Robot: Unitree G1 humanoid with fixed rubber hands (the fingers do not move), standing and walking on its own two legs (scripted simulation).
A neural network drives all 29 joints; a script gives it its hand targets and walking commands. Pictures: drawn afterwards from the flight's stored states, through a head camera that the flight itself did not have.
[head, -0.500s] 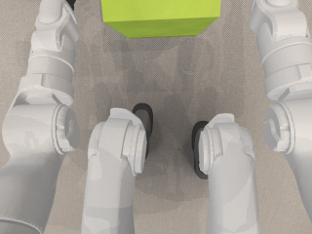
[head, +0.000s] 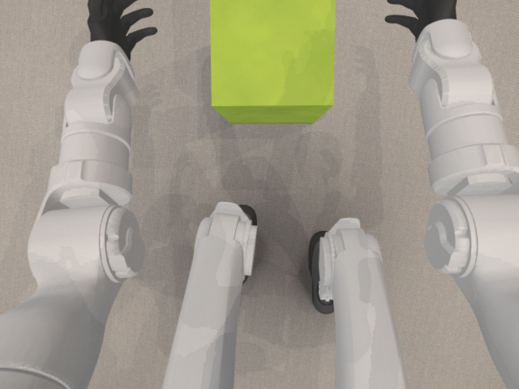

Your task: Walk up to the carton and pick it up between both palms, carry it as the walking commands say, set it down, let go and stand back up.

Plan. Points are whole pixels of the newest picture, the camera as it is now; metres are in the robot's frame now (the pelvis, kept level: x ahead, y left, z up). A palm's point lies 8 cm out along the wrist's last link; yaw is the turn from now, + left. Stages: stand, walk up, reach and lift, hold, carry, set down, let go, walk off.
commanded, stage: set down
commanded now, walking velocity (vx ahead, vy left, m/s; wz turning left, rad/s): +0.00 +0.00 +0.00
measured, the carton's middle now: (272, 63) +0.58 +0.08 -0.37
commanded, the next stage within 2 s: let go in 0.68 s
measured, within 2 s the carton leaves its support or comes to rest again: neither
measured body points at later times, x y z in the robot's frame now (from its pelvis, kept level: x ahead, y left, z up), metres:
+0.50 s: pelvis +0.03 +0.01 +0.14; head +0.33 +0.05 +0.47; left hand +0.51 +0.28 +0.03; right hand +0.58 -0.11 +0.04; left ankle +0.12 +0.11 -0.46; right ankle +0.08 -0.11 -0.46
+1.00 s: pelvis +0.07 +0.02 +0.22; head +0.33 +0.04 +0.58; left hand +0.45 +0.28 +0.09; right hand +0.50 -0.14 +0.09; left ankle +0.12 +0.11 -0.46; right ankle +0.08 -0.11 -0.46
